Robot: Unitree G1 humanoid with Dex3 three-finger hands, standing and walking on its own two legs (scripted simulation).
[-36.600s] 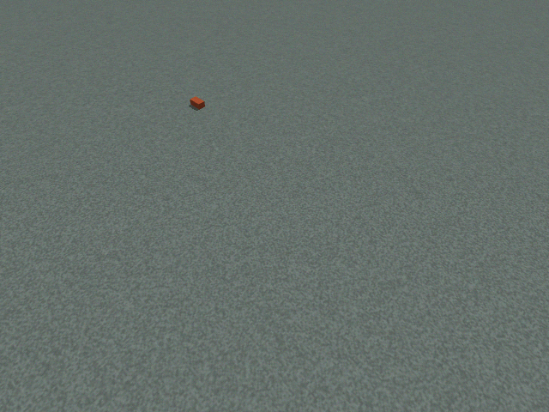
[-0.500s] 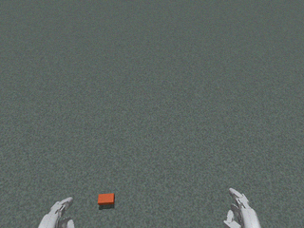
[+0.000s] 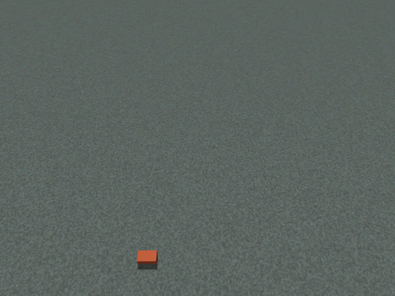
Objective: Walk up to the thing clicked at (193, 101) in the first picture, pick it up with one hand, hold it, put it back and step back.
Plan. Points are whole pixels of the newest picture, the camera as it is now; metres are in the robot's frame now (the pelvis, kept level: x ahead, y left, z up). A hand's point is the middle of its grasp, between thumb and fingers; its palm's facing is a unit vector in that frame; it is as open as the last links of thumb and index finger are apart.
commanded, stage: stand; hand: left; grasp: from above
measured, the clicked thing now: (147, 257) +0.45 +0.22 -0.74
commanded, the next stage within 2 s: step back in 2.00 s
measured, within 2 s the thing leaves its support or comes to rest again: neither
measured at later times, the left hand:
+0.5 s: hand out of the picture +0.03 +0.23 -0.15, palm faces +0.03 -0.94 -0.33, open 7.4 cm
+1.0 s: hand out of the picture +0.07 +0.22 -0.14, palm faces +0.02 -0.94 -0.33, open 7.4 cm
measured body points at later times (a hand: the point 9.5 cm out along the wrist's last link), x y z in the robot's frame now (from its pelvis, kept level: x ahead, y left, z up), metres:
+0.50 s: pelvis -0.01 -0.01 +0.02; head -0.01 -0.01 +0.47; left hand +0.03 +0.28 -0.12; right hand +0.06 -0.30 -0.12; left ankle +0.02 +0.12 -0.73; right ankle +0.00 -0.15 -0.73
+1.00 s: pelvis +0.00 -0.02 +0.02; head +0.01 -0.03 +0.47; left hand +0.07 +0.27 -0.12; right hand +0.07 -0.31 -0.12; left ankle +0.02 +0.12 -0.73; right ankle +0.00 -0.15 -0.73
